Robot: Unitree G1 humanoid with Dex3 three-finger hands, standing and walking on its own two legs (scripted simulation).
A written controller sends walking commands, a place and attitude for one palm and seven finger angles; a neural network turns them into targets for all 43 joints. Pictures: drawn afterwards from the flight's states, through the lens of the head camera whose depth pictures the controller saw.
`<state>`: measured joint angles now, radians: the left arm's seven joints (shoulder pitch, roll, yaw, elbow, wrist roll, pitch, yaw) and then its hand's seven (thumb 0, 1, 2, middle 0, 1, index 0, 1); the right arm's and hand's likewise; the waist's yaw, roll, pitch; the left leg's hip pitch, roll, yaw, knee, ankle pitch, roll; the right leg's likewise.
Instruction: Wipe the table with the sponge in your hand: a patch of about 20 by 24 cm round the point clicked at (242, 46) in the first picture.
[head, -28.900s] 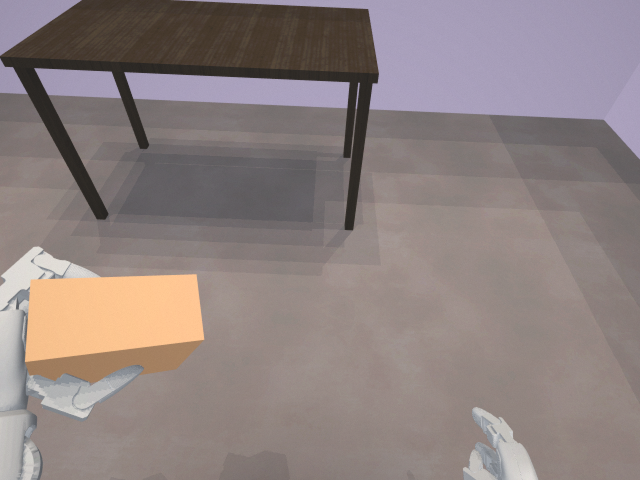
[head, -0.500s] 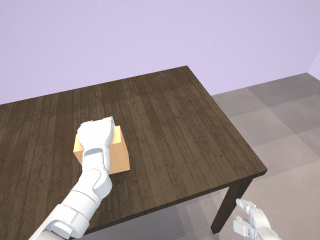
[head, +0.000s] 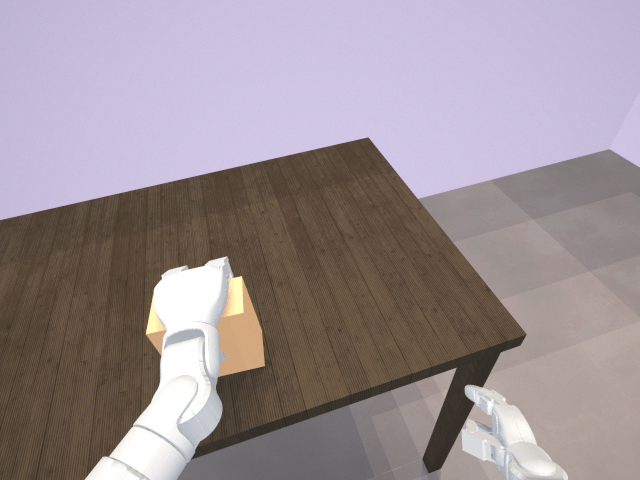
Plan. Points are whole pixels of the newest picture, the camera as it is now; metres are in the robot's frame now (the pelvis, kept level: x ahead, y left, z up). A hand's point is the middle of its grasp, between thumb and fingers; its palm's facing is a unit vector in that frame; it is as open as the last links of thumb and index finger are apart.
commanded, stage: wipe back along the middle lane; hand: left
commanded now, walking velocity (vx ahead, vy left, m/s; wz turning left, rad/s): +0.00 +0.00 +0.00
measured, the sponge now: (215, 340) +0.30 +0.20 -0.01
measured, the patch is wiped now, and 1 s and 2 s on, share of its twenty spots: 0.75 0.75 0.95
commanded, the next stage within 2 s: slide across to the third lane in 0.14 s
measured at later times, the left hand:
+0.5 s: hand (218, 332) +0.28 +0.17 +0.05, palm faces +0.00 -0.09 -1.00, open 10.7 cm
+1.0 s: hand (254, 322) +0.30 +0.13 +0.05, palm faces +0.00 -0.05 -1.00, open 10.7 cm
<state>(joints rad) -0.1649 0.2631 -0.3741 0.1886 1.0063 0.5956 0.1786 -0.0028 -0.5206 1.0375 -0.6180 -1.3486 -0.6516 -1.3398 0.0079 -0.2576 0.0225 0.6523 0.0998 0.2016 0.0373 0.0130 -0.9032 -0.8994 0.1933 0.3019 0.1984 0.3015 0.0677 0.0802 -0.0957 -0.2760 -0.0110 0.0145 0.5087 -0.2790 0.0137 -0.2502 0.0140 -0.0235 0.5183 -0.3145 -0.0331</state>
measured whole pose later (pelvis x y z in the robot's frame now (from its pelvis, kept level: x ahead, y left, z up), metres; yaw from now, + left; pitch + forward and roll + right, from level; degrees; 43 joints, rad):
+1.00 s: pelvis -0.03 -0.02 +0.00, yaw +1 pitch +1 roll +1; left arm -0.36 0.14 -0.52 0.41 0.96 0.60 0.20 -0.03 -0.54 1.04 -0.64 -1.33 -0.68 -1.31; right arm -0.01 -0.23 0.01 0.73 0.10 0.15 0.06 0.01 -0.90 -0.90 0.19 0.30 0.20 0.30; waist 0.09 0.09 -0.10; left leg -0.29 -0.01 -0.02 0.52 -0.24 -0.01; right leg -0.27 0.02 -0.05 0.55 -0.30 -0.05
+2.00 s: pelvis -0.04 -0.04 +0.00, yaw -1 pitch +7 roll +1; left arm -0.76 0.19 -0.25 0.99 0.94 0.47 0.25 0.00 -0.57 1.04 -0.70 -1.27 -0.73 -1.26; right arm 0.14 -0.25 0.00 0.77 0.08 0.14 -0.05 0.01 -0.90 -0.90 0.19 0.30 0.20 0.30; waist -0.03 0.06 -0.13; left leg -0.44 0.04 0.00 0.53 -0.22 0.00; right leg -0.42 0.06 -0.04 0.55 -0.26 -0.08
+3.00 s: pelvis -0.01 +0.01 -0.01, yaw -3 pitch +14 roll -1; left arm -0.95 0.25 -0.18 1.17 0.98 0.45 0.31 0.01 -0.56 1.04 -0.68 -1.30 -0.71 -1.29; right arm 0.26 -0.25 -0.02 0.80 0.05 0.11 0.00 0.01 -0.90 -0.90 0.20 0.30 0.20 0.30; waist -0.10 0.05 -0.16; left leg -0.56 0.02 0.04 0.58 -0.27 0.02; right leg -0.52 0.05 0.01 0.53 -0.26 -0.02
